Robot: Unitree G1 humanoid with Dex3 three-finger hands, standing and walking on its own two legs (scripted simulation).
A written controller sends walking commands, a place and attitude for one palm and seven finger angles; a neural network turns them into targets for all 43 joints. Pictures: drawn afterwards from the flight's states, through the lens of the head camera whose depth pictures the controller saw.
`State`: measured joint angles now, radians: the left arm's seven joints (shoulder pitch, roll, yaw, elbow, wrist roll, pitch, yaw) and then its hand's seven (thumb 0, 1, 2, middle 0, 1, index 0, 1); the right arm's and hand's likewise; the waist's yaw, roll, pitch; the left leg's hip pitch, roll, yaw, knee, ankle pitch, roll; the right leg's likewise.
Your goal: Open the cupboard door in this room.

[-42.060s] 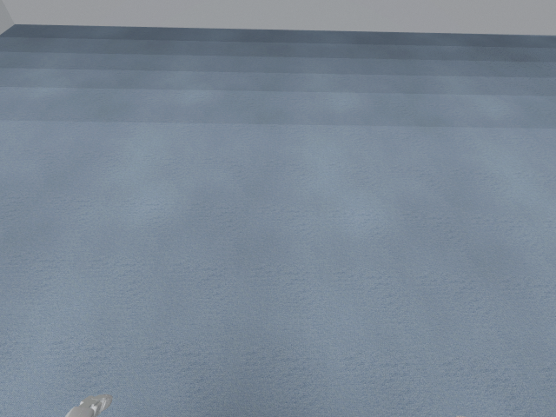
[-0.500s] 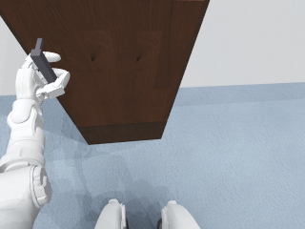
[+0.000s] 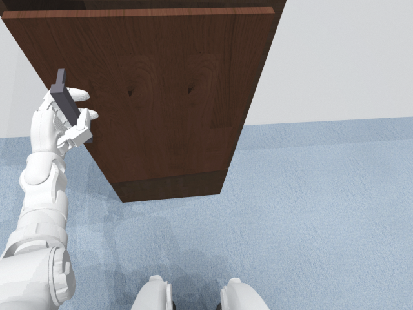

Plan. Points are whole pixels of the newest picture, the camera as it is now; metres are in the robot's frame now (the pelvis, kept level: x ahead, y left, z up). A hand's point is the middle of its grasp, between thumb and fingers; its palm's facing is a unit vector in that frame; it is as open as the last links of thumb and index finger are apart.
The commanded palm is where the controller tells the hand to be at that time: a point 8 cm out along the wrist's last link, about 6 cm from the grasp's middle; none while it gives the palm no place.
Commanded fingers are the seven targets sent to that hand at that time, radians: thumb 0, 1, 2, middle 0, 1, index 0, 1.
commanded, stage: pull the door open along its arc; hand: left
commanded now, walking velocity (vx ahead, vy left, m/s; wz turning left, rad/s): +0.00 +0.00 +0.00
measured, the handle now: (75, 109) +0.50 +0.25 +0.05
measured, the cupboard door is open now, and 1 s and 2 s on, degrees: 3 43 48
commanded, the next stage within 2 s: open thumb and fingers to let go in 0.72 s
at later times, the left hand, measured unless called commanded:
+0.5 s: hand (123, 200) +0.30 +0.13 +0.05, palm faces +0.45 -0.89 +0.05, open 5.7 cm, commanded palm +0.24 +0.15 +0.05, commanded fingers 0.00 0.90 0.90 -0.40 -1.35 -0.40 -1.35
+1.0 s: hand (166, 234) +0.25 +0.06 +0.05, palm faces +0.47 -0.88 -0.01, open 6.1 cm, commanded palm +0.19 +0.10 +0.05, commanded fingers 0.00 0.20 0.60 -0.35 -1.27 -0.35 -1.27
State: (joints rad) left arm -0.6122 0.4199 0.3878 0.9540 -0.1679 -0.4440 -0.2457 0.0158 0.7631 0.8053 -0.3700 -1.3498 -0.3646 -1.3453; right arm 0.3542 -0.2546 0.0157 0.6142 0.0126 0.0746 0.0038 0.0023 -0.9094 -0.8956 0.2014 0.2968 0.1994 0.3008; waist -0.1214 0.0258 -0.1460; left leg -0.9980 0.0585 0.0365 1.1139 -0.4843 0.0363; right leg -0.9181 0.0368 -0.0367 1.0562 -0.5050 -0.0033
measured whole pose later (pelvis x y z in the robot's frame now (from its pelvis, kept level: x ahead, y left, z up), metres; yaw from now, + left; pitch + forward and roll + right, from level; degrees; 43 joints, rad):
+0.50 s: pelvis +0.00 -0.01 +0.00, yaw +3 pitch +15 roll -2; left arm 0.03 -0.05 -0.05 0.23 0.01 -0.38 0.45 0.01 0.73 0.80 -0.33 -1.35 -0.37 -1.34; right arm 0.19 -0.20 0.00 0.53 -0.05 0.02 0.07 0.01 -0.91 -0.90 0.20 0.30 0.20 0.30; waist 0.01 0.03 -0.16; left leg -0.88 0.02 0.02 1.09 -0.47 0.02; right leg -0.80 0.00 -0.06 1.07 -0.53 -0.01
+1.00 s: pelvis +0.00 -0.06 +0.00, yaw +6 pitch +13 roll +1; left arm 0.32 -0.08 -0.21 0.03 0.09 -0.32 0.50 0.00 0.62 0.77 -0.37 -1.33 -0.41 -1.33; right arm 0.19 -0.19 0.01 0.54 -0.07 -0.04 0.01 0.01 -0.91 -0.90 0.20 0.30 0.20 0.30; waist 0.01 0.02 -0.18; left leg -0.84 0.02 -0.04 1.08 -0.47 -0.04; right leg -0.77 0.01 -0.11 1.10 -0.58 -0.08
